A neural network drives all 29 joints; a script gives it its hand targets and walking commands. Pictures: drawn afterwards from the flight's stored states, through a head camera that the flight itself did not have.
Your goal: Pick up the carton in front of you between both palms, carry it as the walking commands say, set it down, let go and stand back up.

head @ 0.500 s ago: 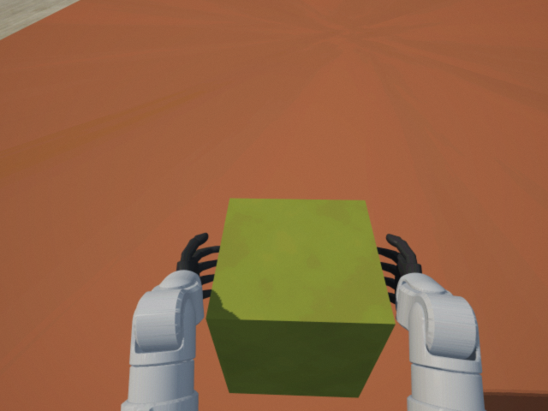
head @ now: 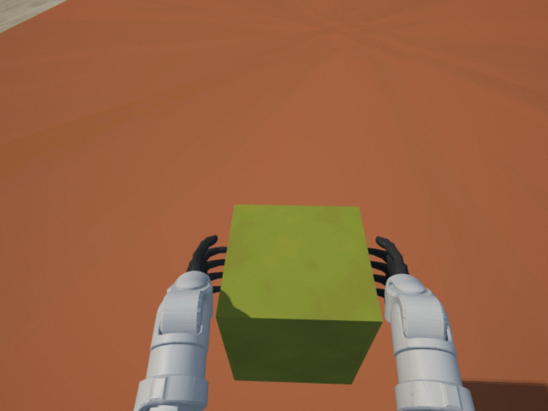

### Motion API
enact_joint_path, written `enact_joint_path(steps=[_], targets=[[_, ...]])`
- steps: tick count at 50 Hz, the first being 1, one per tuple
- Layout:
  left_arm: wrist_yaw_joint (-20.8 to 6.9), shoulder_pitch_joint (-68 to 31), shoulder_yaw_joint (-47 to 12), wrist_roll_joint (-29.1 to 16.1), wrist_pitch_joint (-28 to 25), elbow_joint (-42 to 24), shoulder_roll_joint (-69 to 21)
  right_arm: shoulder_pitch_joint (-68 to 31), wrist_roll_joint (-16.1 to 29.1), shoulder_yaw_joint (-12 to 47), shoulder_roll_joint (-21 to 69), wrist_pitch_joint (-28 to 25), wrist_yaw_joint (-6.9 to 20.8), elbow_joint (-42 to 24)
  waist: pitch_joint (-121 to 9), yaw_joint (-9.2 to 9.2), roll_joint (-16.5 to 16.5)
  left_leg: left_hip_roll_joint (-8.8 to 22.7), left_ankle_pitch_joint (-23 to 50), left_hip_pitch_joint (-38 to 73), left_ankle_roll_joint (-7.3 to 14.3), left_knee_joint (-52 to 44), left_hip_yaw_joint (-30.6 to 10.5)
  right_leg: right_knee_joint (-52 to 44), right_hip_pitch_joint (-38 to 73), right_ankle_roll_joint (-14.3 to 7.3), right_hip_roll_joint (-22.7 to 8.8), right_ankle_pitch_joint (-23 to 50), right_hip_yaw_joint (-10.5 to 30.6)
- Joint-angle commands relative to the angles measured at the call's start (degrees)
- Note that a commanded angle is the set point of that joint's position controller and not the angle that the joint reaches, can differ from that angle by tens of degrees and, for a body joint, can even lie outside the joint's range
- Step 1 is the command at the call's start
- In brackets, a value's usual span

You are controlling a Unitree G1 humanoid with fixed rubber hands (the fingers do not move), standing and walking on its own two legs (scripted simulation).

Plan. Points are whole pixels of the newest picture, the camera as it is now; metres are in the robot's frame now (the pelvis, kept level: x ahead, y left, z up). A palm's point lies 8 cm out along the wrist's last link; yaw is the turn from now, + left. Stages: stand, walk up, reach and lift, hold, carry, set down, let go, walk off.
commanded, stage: carry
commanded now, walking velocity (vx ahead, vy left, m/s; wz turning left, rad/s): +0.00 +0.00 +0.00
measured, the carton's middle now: (294, 296) +0.31 +0.00 -0.04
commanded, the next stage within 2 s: none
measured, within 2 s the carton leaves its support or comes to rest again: neither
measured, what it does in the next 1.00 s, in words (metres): walks ahead: right foot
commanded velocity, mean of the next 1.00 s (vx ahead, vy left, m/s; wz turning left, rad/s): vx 0.30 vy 0.00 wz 0.00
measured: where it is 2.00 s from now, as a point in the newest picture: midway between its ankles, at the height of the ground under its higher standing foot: (293, 398)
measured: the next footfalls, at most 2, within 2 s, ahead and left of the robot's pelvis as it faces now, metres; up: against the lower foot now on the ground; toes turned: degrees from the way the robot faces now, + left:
right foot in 0.94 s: +0.31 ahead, -0.13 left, +0.00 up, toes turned -8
left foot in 1.28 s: +0.45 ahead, +0.09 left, +0.00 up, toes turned -12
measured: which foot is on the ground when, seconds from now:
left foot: down 0.00-0.94, up 0.96-1.00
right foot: down 0.00-0.58, up 0.60-0.92, down 0.94-1.00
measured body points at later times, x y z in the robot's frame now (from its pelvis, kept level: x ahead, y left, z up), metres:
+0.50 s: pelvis +0.02 +0.00 +0.01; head -0.01 +0.01 +0.45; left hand +0.32 +0.15 +0.04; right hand +0.32 -0.15 +0.04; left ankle +0.07 +0.11 -0.72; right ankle -0.06 -0.10 -0.73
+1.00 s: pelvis +0.21 -0.03 +0.00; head +0.21 -0.05 +0.45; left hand +0.52 +0.12 +0.03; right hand +0.52 -0.18 +0.03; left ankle +0.09 +0.10 -0.70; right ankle +0.27 -0.12 -0.73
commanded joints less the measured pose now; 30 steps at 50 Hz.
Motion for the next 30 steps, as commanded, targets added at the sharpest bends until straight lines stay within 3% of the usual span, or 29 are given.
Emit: enact_joint_path(steps=[1,6,10,16,17,19,20,21,22,24,26,27,28,29,30], targets=[[-11.56,-29.31,-27.02,-11.91,-6.78,-0.86,-49.26,-28.33,11.91,26.93,48.82,-6.22,12.03,0.04,-11.55,0.01,0.74,5.25,5.15,13.14,-0.37,-3.09,-7.61,-7.09,-6.52,-1.52,-6.16,7.73,5.36],[-12.10,-29.91,-28.41,-12.39,-8.71,-0.20,-52.07,-28.99,12.19,28.12,51.28,-8.21,12.60,0.69,-13.74,-0.03,0.79,5.46,8.26,13.88,0.00,-2.35,-7.50,-5.94,-5.69,-1.62,-6.06,10.15,5.25],[-12.03,-27.42,-31.88,-14.63,-6.65,-3.75,-52.49,-26.57,14.52,31.62,51.73,-6.09,12.40,-3.16,-15.06,0.03,0.73,5.53,11.54,14.22,0.21,-1.62,-7.25,-4.95,-4.92,-1.22,-6.01,13.09,5.01],[-11.71,-25.81,-31.38,-14.39,-4.69,-4.82,-50.26,-24.73,14.32,31.02,49.79,-4.08,12.07,-4.10,-14.03,0.03,0.58,5.45,11.37,13.45,-0.08,-1.50,-6.93,-5.07,-5.34,-1.07,-6.00,13.44,5.16],[-11.70,-26.14,-31.43,-14.48,-4.73,-4.89,-50.20,-25.07,14.41,31.17,50.03,-4.10,12.06,-4.13,-13.65,0.13,0.53,5.65,6.20,13.35,-0.49,-2.84,-6.63,-6.76,-5.43,-0.94,-6.41,9.06,5.21],[-11.67,-27.59,-31.62,-14.58,-4.85,-5.69,-50.18,-26.91,14.82,31.83,50.74,-4.24,12.04,-5.05,-10.59,0.44,-1.34,3.55,-12.86,10.65,-1.42,-3.91,-5.12,-13.64,-5.76,-2.72,-7.36,-9.18,8.07],[-11.61,-28.83,-31.65,-14.55,-4.96,-6.03,-50.07,-27.87,14.78,32.00,50.73,-4.39,12.04,-5.26,-7.57,0.55,-3.76,1.71,-17.51,6.78,-2.45,-1.89,-3.34,-18.48,-5.43,-4.29,-9.41,-17.43,12.09],[-11.56,-29.89,-31.58,-14.50,-5.13,-6.17,-49.92,-29.00,14.73,32.07,50.55,-4.70,12.05,-5.44,-3.85,0.71,-6.12,-0.51,-16.39,3.02,-3.31,1.72,-1.18,-22.90,-5.00,-5.65,-12.19,-21.61,16.23],[-11.51,-30.27,-31.67,-14.52,-5.34,-6.28,-49.87,-29.95,14.85,32.10,50.19,-5.02,12.02,-5.58,-1.14,0.95,-7.51,-1.22,-13.76,0.35,-3.32,4.91,-0.99,-24.68,-4.36,-6.63,-14.42,-20.93,18.39],[-11.32,-30.15,-31.97,-14.71,-5.54,-6.20,-49.83,-30.26,14.98,31.91,49.87,-5.34,11.91,-5.25,-1.22,0.93,-7.23,-0.29,-10.98,-2.96,-2.63,3.71,-1.73,-22.92,1.56,-7.23,-15.24,-12.83,16.43],[-11.15,-29.11,-31.78,-14.39,-5.39,-5.44,-50.03,-28.87,14.75,31.29,49.59,-5.25,11.92,-4.42,-4.53,0.56,-6.12,-2.05,-10.32,1.82,-1.85,-2.77,0.29,-16.37,5.55,-6.23,-12.75,0.08,11.55],[-11.09,-27.91,-31.47,-14.00,-5.22,-4.54,-50.08,-27.51,14.66,30.88,49.55,-5.15,11.99,-3.50,-7.53,0.20,-4.48,-2.29,-9.09,10.10,-1.29,-4.78,0.13,-12.22,2.90,-4.71,-10.75,4.39,8.23],[-11.12,-26.56,-31.45,-13.66,-5.04,-4.01,-50.10,-26.70,14.52,30.62,49.78,-5.09,12.08,-2.64,-10.30,-0.13,-0.36,-0.18,-9.49,18.49,-0.07,-6.74,-3.43,-6.20,-1.76,-2.36,-7.85,7.83,3.27],[-11.25,-26.83,-31.62,-13.53,-4.80,-4.29,-50.25,-24.68,13.95,29.94,49.63,-4.91,12.14,-1.33,-12.46,-0.82,9.00,7.17,-9.23,25.85,3.53,-11.31,-16.54,5.37,-9.69,0.63,-4.03,7.16,-1.14],[-11.40,-26.60,-31.77,-13.69,-4.52,-4.22,-50.21,-23.09,13.26,29.32,49.56,-4.73,12.18,-0.28,-13.13,-1.31,15.28,14.50,-6.72,33.67,8.81,-14.59,-29.47,14.09,-21.18,1.89,-0.86,-2.59,-1.83]])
